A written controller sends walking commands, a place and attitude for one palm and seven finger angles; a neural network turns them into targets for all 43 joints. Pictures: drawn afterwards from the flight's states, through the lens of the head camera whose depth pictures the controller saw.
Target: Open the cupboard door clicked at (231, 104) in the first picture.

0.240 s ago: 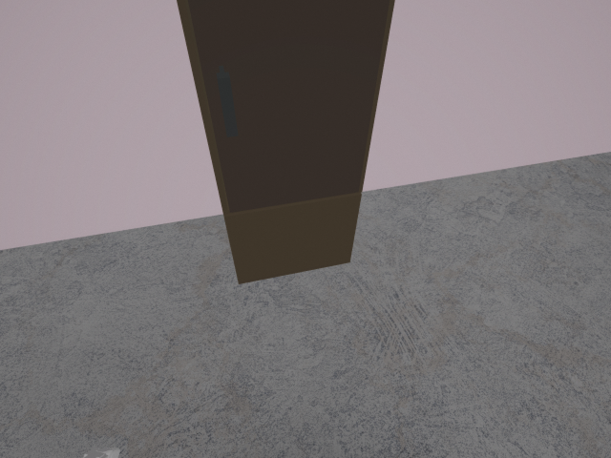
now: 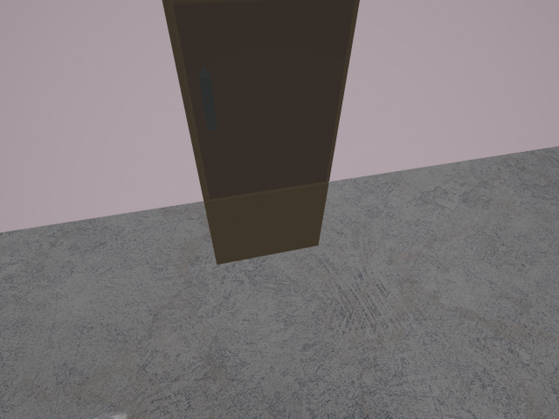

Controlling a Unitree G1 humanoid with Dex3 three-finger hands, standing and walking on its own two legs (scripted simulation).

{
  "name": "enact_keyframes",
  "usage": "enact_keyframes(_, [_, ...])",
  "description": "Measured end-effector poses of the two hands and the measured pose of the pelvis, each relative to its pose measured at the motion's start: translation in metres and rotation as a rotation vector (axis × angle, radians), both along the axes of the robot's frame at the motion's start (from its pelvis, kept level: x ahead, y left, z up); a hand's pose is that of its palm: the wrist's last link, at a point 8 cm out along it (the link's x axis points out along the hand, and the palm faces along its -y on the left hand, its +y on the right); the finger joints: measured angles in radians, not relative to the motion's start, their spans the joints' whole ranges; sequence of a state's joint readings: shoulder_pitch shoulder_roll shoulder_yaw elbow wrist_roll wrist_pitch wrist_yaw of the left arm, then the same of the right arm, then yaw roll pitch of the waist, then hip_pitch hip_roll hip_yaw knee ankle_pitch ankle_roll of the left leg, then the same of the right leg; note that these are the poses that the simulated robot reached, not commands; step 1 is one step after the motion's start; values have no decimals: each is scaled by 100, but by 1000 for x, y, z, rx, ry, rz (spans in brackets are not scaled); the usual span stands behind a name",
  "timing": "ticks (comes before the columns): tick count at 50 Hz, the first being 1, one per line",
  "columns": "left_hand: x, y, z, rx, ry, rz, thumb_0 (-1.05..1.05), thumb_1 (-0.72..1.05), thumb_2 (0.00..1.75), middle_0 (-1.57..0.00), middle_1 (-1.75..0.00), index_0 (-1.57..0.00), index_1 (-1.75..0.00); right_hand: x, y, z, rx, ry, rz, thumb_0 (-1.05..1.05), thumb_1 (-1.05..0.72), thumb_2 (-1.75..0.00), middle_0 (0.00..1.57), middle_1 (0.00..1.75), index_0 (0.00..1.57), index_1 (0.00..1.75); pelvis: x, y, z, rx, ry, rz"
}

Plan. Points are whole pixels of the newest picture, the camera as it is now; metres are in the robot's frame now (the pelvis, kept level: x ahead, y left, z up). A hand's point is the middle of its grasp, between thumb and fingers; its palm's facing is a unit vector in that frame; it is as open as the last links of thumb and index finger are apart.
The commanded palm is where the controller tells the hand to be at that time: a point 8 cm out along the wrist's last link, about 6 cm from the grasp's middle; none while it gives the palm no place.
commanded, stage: stand and wait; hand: left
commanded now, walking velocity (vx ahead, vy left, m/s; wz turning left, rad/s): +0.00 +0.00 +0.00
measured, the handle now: (207, 98) +0.83 +0.24 +0.04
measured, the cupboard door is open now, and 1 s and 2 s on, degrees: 0 0 0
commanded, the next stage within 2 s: look at it before walking up in 0.58 s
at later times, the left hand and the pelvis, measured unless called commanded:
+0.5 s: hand out of the picture +0.06 +0.24 -0.15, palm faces -0.02 -0.94 -0.34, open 7.3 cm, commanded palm none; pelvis -0.01 -0.01 +0.00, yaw +0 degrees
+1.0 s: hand out of the picture +0.06 +0.23 -0.15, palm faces -0.02 -0.94 -0.33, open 7.3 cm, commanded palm none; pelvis -0.01 -0.01 +0.01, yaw +0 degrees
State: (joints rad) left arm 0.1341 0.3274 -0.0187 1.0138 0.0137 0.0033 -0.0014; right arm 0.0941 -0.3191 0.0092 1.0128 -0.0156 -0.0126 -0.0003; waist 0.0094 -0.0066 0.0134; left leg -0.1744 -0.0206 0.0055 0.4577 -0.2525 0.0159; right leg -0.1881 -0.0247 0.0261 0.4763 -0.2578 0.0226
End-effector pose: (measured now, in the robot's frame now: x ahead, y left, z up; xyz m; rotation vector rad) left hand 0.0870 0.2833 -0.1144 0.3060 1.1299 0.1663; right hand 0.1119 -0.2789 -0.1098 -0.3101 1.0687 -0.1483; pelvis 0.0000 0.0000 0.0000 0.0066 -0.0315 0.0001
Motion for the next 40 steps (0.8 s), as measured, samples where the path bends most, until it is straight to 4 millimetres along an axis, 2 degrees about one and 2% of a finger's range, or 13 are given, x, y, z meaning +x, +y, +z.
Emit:
enact_keyframes(13, [-25,-2,-3,6,68,22,1,91,90,-21,-30,-21,-30,-39,-16,-5,-17,104,-44,1,-91,-90,20,30,20,30,-5,-7,3,-1,-2,0])
enact_keyframes(21, [-32,1,-1,19,84,28,1,91,90,-21,-30,-21,-30,-57,-22,-7,-21,147,-60,1,-91,-90,20,30,20,30,-9,-9,4,-2,-6,1])
enact_keyframes(28, [-31,0,1,21,73,26,1,91,90,-21,-30,-21,-30,-61,-22,-8,-15,149,-59,1,-91,-90,20,30,20,30,-12,-10,4,-2,-7,3])
enact_keyframes(40, [-30,-4,1,13,63,22,0,91,90,-21,-30,-21,-30,-54,-21,-7,-8,130,-51,1,-91,-90,20,30,20,30,-13,-11,5,-2,-5,3])
